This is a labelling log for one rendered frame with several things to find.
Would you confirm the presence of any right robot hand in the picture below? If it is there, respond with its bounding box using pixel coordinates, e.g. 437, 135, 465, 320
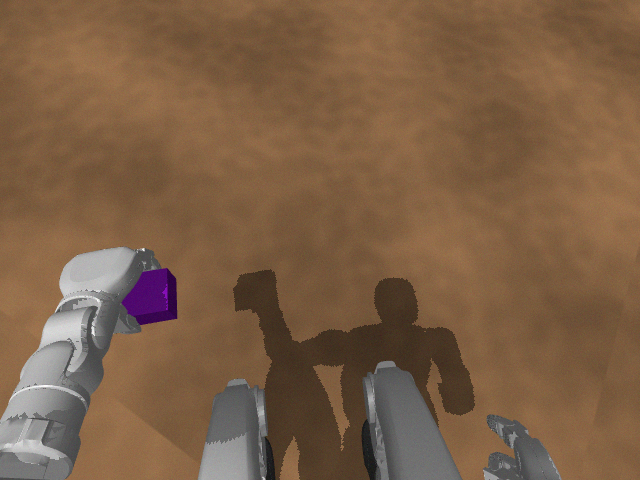
483, 414, 562, 480

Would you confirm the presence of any right robot foot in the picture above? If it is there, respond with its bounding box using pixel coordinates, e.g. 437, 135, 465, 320
362, 419, 378, 480

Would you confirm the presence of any small box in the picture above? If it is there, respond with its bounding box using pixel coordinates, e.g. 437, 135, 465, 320
121, 268, 177, 325

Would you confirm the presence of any left robot hand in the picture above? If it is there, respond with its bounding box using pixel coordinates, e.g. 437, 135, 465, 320
59, 246, 162, 334

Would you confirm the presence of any left robot arm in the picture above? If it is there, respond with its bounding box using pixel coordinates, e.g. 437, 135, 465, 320
0, 291, 119, 480

